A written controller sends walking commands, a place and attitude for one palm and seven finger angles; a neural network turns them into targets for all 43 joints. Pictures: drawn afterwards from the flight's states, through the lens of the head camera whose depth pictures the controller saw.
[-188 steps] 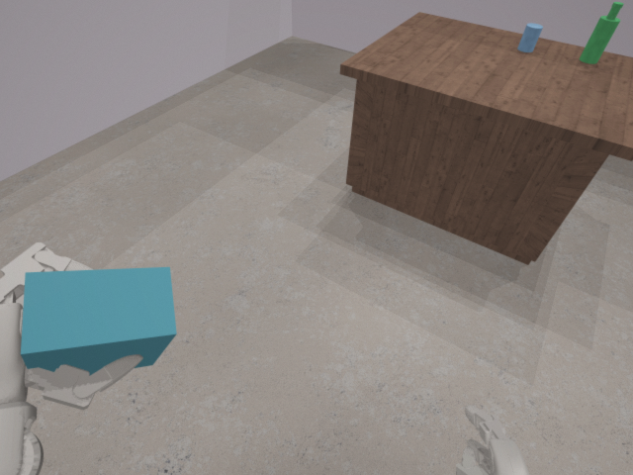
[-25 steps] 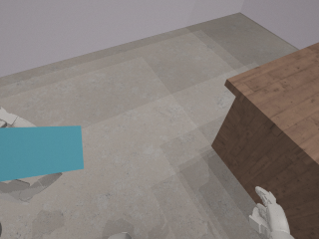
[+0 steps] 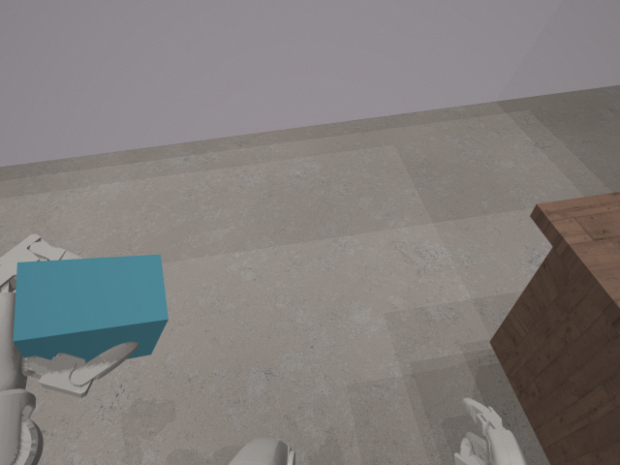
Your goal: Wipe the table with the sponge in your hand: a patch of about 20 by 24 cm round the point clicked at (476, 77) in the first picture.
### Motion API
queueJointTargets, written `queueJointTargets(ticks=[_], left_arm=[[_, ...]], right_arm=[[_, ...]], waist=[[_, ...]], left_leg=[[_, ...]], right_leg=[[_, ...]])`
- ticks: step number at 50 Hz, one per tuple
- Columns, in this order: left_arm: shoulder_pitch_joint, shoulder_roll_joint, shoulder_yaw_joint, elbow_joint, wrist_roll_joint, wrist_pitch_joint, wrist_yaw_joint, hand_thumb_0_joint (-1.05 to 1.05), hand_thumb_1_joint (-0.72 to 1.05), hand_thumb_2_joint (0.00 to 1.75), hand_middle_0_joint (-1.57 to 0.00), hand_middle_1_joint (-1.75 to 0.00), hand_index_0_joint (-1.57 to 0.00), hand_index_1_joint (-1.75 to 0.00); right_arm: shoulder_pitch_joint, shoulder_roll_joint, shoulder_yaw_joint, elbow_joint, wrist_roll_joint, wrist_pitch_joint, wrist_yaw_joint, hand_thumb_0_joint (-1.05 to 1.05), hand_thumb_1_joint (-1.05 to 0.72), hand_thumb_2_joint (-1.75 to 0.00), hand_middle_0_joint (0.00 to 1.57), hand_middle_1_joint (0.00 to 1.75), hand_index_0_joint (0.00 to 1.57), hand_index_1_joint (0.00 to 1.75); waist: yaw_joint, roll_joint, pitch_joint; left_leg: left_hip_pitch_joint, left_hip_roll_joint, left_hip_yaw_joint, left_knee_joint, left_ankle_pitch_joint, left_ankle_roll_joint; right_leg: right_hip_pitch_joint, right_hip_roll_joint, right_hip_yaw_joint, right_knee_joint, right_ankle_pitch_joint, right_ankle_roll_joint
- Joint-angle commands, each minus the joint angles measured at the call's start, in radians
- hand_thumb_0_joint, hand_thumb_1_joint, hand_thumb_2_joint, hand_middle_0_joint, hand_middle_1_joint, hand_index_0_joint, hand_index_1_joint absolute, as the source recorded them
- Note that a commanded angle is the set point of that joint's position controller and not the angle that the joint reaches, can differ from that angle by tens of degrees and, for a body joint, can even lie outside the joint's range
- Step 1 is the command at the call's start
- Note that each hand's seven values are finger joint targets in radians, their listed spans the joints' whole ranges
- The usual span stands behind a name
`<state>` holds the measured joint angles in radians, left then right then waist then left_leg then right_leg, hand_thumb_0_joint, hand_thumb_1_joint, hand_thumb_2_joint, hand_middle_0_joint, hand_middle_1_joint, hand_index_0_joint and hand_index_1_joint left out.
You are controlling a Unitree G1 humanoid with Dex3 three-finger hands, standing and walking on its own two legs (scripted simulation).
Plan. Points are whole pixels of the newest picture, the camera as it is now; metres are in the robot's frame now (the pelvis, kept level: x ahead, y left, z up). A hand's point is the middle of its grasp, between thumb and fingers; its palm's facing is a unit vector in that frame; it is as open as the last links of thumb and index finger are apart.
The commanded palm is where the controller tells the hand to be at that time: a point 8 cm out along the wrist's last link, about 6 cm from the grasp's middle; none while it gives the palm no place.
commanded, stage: walk to a spot facing it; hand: left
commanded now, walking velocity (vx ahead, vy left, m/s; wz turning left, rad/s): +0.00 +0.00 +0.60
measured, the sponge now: (115, 314) +0.22 +0.21 +0.16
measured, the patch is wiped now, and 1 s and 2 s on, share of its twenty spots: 0.00 0.00 0.00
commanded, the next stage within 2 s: turn to face it in 1.56 s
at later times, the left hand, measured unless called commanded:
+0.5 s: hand out of the picture +0.06 +0.29 +0.20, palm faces +0.64 -0.67 -0.38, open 10.2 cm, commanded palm +0.00 +0.32 +0.18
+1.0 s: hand out of the picture +0.03 +0.30 +0.19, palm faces +0.77 -0.48 -0.43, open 10.2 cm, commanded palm -0.04 +0.32 +0.18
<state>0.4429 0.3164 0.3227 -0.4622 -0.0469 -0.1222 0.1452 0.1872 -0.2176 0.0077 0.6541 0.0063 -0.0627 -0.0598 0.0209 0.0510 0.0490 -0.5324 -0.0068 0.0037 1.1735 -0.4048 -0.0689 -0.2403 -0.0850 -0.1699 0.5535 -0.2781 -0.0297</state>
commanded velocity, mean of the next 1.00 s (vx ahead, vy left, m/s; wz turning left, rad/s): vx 0.29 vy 0.00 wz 0.44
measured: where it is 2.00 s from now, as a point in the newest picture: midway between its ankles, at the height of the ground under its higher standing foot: outside the picture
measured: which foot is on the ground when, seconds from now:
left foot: up 0.00-0.22, down 0.24-0.62, up 0.64-1.00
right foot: down 0.00-0.24, up 0.26-0.58, down 0.60-1.00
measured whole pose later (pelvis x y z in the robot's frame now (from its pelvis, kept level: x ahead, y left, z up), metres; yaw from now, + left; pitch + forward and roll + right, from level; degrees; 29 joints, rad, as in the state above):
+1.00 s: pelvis -0.03 -0.01 +0.01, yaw +30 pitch +0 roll +3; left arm 0.50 0.37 0.36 -0.55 -0.04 -0.19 0.18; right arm 0.24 -0.29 -0.07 0.59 0.00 -0.06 -0.07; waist 0.02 -0.03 0.06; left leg -0.42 0.08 0.15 0.70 -0.32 -0.01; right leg -0.16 -0.16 -0.28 0.48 -0.31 0.00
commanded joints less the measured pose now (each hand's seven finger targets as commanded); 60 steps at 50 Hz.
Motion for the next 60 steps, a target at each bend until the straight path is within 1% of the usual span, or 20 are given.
queueJointTargets(ticks=[1,7,11,13,14,16,19,28,29,31,32,35,38,48,51,52,53,54,56,60], left_arm=[[-0.072,0.241,0.15,-0.217,0.008,-0.086,0.028,0.0,0.1,1.3,-1.2,-1.6,-1.2,-1.6],[0.027,0.226,0.172,-0.292,0.001,-0.094,0.055,0.0,0.1,1.3,-1.2,-1.6,-1.2,-1.6],[-0.02,0.222,0.166,-0.348,-0.014,-0.103,0.055,0.0,0.1,1.3,-1.2,-1.6,-1.2,-1.6],[-0.049,0.213,0.131,-0.41,-0.017,-0.135,0.039,0.0,0.1,1.3,-1.2,-1.6,-1.2,-1.6],[-0.053,0.248,0.155,-0.353,0.023,-0.146,0.023,0.0,0.1,1.3,-1.2,-1.6,-1.2,-1.6],[-0.085,0.214,0.119,-0.355,0.038,-0.151,0.008,0.0,0.1,1.3,-1.2,-1.6,-1.2,-1.6],[-0.049,0.181,0.102,-0.356,0.025,-0.146,0.01,0.0,0.1,1.3,-1.2,-1.6,-1.2,-1.6],[-0.125,0.172,0.085,-0.19,0.018,-0.098,0.005,0.0,0.1,1.3,-1.2,-1.6,-1.2,-1.6],[-0.131,0.184,0.086,-0.172,0.027,-0.091,0.004,0.0,0.1,1.3,-1.2,-1.6,-1.2,-1.6],[-0.173,0.291,0.15,-0.195,0.02,-0.089,0.009,0.0,0.1,1.3,-1.2,-1.6,-1.2,-1.6],[-0.212,0.282,0.15,-0.218,0.016,-0.091,0.017,0.0,0.1,1.3,-1.2,-1.6,-1.2,-1.6],[-0.08,0.245,0.143,-0.201,0.012,-0.121,0.003,0.0,0.1,1.3,-1.2,-1.6,-1.2,-1.6],[-0.065,0.247,0.153,-0.181,0.013,-0.126,0.01,0.0,0.1,1.3,-1.2,-1.6,-1.2,-1.6],[-0.03,0.21,0.146,-0.293,0.003,-0.109,0.064,0.0,0.1,1.3,-1.2,-1.6,-1.2,-1.6],[-0.1,0.212,0.132,-0.33,0.008,-0.113,0.074,0.0,0.1,1.3,-1.2,-1.6,-1.2,-1.6],[-0.104,0.195,0.11,-0.355,0.01,-0.126,0.073,0.0,0.1,1.3,-1.2,-1.6,-1.2,-1.6],[-0.117,0.193,0.112,-0.378,0.012,-0.146,0.073,0.0,0.1,1.3,-1.2,-1.6,-1.2,-1.6],[-0.151,0.237,0.128,-0.348,0.033,-0.166,0.069,0.0,0.1,1.3,-1.2,-1.6,-1.2,-1.6],[-0.095,0.29,0.189,-0.336,0.033,-0.161,0.042,0.0,0.1,1.3,-1.2,-1.6,-1.2,-1.6],[-0.002,0.225,0.164,-0.399,0.014,-0.172,0.023,0.0,0.1,1.3,-1.2,-1.6,-1.2,-1.6]], right_arm=[[-0.129,-0.071,-0.04,-0.195,-0.013,-0.045,-0.044,0.0,-0.9,-0.9,0.2,0.3,0.2,0.3],[-0.083,-0.072,-0.053,-0.239,-0.022,-0.032,-0.043,0.0,-0.9,-0.9,0.2,0.3,0.2,0.3],[-0.023,-0.092,-0.063,-0.254,-0.022,-0.02,-0.033,0.0,-0.9,-0.9,0.2,0.3,0.2,0.3],[-0.023,-0.138,-0.073,-0.258,-0.013,-0.051,-0.018,0.0,-0.9,-0.9,0.2,0.3,0.2,0.3],[-0.023,-0.114,-0.063,-0.22,-0.018,-0.066,-0.01,0.0,-0.9,-0.9,0.2,0.3,0.2,0.3],[-0.051,-0.122,-0.077,-0.2,0.006,-0.077,0.012,0.0,-0.9,-0.9,0.2,0.3,0.2,0.3],[-0.04,-0.111,-0.071,-0.184,0.007,-0.091,0.018,0.0,-0.9,-0.9,0.2,0.3,0.2,0.3],[-0.08,-0.084,-0.025,-0.158,-0.01,-0.073,-0.005,0.0,-0.9,-0.9,0.2,0.3,0.2,0.3],[-0.078,-0.075,-0.022,-0.152,-0.01,-0.069,-0.004,0.0,-0.9,-0.9,0.2,0.3,0.2,0.3],[-0.115,-0.062,-0.028,-0.17,-0.009,-0.069,-0.008,0.0,-0.9,-0.9,0.2,0.3,0.2,0.3],[-0.14,-0.095,-0.046,-0.176,-0.017,-0.077,0.001,0.0,-0.9,-0.9,0.2,0.3,0.2,0.3],[-0.119,-0.078,-0.033,-0.146,-0.014,-0.047,0.0,0.0,-0.9,-0.9,0.2,0.3,0.2,0.3],[-0.12,-0.088,-0.048,-0.16,-0.011,-0.042,-0.012,0.0,-0.9,-0.9,0.2,0.3,0.2,0.3],[-0.053,-0.083,-0.071,-0.24,-0.007,-0.047,-0.008,0.0,-0.9,-0.9,0.2,0.3,0.2,0.3],[-0.017,-0.097,-0.078,-0.235,-0.009,-0.042,-0.025,0.0,-0.9,-0.9,0.2,0.3,0.2,0.3],[-0.003,-0.118,-0.086,-0.241,-0.002,-0.044,-0.028,0.0,-0.9,-0.9,0.2,0.3,0.2,0.3],[-0.023,-0.129,-0.082,-0.245,-0.006,-0.047,-0.016,0.0,-0.9,-0.9,0.2,0.3,0.2,0.3],[-0.031,-0.121,-0.073,-0.244,0.001,-0.055,0.001,0.0,-0.9,-0.9,0.2,0.3,0.2,0.3],[-0.064,-0.104,-0.076,-0.211,0.008,-0.05,0.006,0.0,-0.9,-0.9,0.2,0.3,0.2,0.3],[-0.066,-0.079,-0.059,-0.188,0.007,-0.083,0.017,0.0,-0.9,-0.9,0.2,0.3,0.2,0.3]], waist=[[-0.009,-0.191,-0.102],[0.021,-0.206,-0.185],[-0.036,-0.087,-0.236],[-0.03,0.326,-0.172],[-0.036,0.329,-0.126],[-0.036,0.186,-0.075],[-0.025,0.218,-0.081],[0.002,0.153,-0.07],[0.008,0.068,-0.073],[0.024,-0.337,-0.048],[0.01,-0.329,-0.061],[-0.008,-0.148,-0.013],[-0.009,-0.166,-0.032],[0.028,-0.256,-0.108],[-0.022,-0.109,-0.159],[-0.049,0.105,-0.209],[-0.043,0.352,-0.207],[-0.037,0.239,-0.167],[-0.026,0.212,-0.173],[-0.009,0.18,-0.115]], left_leg=[[0.031,0.049,0.04,-0.069,-0.015,0.001],[0.128,0.062,0.093,-0.448,-0.094,0.032],[0.351,0.045,0.101,-0.769,0.147,0.068],[0.524,0.415,-0.434,-0.848,0.685,0.275],[0.473,0.457,-0.546,-0.863,0.6,0.334],[0.389,0.35,-0.382,-0.858,0.349,0.306],[0.309,0.241,-0.231,-0.879,0.213,0.246],[0.088,0.187,-0.23,-0.831,-0.215,0.21],[-0.013,0.138,-0.172,-0.68,-0.217,0.175],[-0.256,-0.011,-0.008,-0.055,-0.174,0.074],[-0.243,0.013,-0.073,0.073,-0.095,0.063],[-0.207,0.077,-0.028,0.155,0.091,0.024],[-0.171,0.09,0.021,0.032,0.127,0.023],[0.058,0.07,0.182,-0.516,0.057,0.068],[0.358,0.018,0.223,-0.705,0.132,0.088],[0.552,0.114,0.046,-0.762,0.188,0.137],[0.686,0.369,-0.37,-0.821,0.475,0.265],[0.653,0.438,-0.507,-0.857,0.608,0.331],[0.547,0.427,-0.437,-0.85,0.351,0.363],[0.34,0.319,-0.148,-0.898,0.271,0.275]], right_leg=[[0.062,-0.257,0.108,-0.233,0.388,-0.062],[0.169,-0.315,0.126,-0.161,0.405,-0.092],[0.057,-0.239,0.053,0.113,0.265,0.019],[-0.388,0.003,0.015,0.532,-0.373,0.112],[-0.491,-0.038,0.12,0.662,-0.338,0.1],[-0.488,-0.043,0.148,0.709,-0.189,0.102],[-0.356,-0.002,0.085,0.586,-0.118,0.11],[0.127,0.088,-0.001,-0.057,-0.158,0.088],[0.226,0.026,0.079,-0.16,-0.17,0.052],[0.222,-0.398,0.673,-0.403,-0.367,-0.125],[0.137,-0.432,0.745,-0.442,-0.462,-0.128],[0.079,-0.298,0.32,-0.361,-0.154,-0.075],[0.123,-0.263,0.165,-0.33,0.042,-0.06],[0.215,-0.292,0.104,-0.225,0.121,-0.103],[0.087,-0.212,0.016,0.07,0.174,-0.041],[-0.071,-0.146,-0.034,0.341,0.143,0.013],[-0.348,0.009,-0.017,0.604,-0.292,0.067],[-0.446,0.019,0.088,0.737,-0.354,0.045],[-0.498,-0.054,0.171,0.798,-0.258,0.06],[-0.355,-0.057,0.101,0.535,-0.107,0.077]])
